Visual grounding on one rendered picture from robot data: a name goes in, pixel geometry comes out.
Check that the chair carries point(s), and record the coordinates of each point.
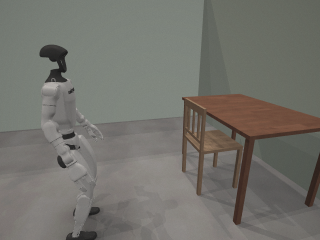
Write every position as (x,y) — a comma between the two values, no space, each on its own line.
(206,142)

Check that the right robot thigh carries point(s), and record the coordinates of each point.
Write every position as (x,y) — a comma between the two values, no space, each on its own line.
(80,160)

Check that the table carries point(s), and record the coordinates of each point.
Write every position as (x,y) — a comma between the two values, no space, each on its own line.
(256,119)

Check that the left robot forearm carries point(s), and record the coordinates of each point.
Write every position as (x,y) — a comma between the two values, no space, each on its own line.
(81,119)

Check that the left robot hand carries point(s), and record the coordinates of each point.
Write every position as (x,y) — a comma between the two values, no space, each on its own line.
(91,129)

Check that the right robot forearm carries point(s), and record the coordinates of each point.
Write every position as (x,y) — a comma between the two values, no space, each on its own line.
(58,143)

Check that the robot right upper arm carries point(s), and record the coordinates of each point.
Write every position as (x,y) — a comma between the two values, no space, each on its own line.
(50,94)

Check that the right robot hand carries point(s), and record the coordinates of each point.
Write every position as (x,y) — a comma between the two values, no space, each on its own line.
(78,171)

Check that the humanoid robot head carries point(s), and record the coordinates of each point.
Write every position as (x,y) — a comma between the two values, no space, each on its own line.
(55,53)

